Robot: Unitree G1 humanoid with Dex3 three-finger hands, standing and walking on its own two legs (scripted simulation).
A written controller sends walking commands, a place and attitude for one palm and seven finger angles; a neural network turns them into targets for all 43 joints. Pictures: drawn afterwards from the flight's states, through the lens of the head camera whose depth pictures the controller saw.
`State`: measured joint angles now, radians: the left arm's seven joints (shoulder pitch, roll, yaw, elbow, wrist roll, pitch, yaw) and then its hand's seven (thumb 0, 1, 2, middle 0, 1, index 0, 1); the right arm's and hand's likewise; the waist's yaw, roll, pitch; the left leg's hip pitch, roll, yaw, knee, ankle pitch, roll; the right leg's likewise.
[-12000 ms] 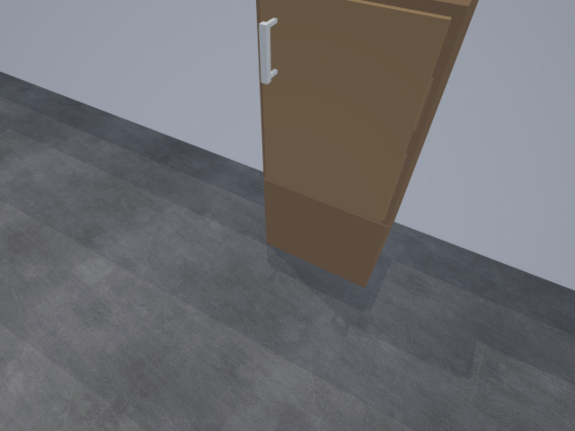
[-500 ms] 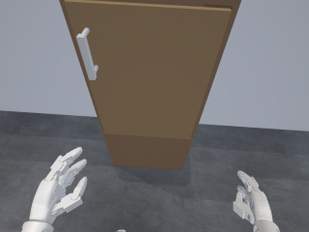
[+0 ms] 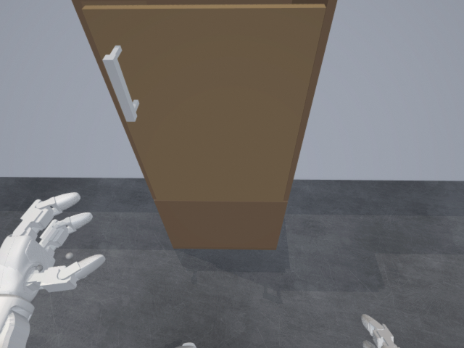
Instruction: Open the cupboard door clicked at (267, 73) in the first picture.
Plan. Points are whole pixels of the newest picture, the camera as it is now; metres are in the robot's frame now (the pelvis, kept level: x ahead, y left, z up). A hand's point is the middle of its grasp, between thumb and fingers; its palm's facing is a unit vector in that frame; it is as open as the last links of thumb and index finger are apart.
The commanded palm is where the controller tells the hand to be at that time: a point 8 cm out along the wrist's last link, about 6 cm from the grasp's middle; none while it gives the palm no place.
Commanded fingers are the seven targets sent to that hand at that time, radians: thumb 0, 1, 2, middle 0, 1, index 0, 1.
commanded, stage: raise the hand with hooked fingers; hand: left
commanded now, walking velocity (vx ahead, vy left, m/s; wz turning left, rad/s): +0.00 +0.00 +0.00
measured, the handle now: (124, 85) +0.58 +0.24 +0.15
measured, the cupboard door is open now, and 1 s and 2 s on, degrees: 0 0 0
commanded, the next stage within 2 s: move the hooked fingers beside the handle in 1.24 s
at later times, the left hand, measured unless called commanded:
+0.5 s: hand (16, 219) +0.27 +0.31 +0.14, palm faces +0.04 -1.00 -0.04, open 13.8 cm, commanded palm +0.24 +0.36 +0.15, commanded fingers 0.00 -0.50 0.30 -0.30 -1.20 -0.30 -1.20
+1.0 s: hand (24, 192) +0.30 +0.30 +0.16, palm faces +0.02 -1.00 -0.02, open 14.0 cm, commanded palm +0.27 +0.34 +0.17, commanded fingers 0.00 -0.50 0.30 -0.30 -1.20 -0.30 -1.20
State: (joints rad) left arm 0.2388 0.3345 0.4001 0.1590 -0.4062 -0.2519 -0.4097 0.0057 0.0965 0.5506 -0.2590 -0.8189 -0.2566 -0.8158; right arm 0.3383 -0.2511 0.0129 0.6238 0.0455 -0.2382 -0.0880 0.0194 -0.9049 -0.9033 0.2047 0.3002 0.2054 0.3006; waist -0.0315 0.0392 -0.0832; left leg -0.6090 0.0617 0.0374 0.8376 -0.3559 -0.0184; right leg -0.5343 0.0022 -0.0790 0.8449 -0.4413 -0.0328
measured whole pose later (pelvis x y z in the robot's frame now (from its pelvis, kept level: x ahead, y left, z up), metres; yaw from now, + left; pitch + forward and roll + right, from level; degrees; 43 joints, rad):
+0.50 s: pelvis +0.01 +0.05 +0.02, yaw +1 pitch +2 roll -2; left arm 0.00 0.40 0.37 0.19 -0.33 -0.04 -0.44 -0.01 -0.45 0.32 -0.30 -1.17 -0.29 -1.16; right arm 0.22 -0.24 0.08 0.57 0.06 -0.25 -0.10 0.02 -0.90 -0.90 0.20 0.30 0.21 0.30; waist 0.04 0.04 -0.05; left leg -0.41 0.01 0.04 0.68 -0.31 0.05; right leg -0.30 -0.04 -0.08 0.62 -0.35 0.02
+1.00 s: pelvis +0.01 +0.02 +0.03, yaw +1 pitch +1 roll -1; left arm -0.11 0.45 0.45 0.31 -0.34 0.02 -0.50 -0.01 -0.50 0.30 -0.30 -1.20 -0.30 -1.20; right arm 0.28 -0.29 0.06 0.60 0.07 -0.21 -0.10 0.02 -0.91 -0.90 0.20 0.30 0.20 0.30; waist 0.01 0.04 -0.03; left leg -0.33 0.03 0.04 0.56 -0.25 0.01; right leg -0.23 -0.01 -0.08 0.53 -0.31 -0.01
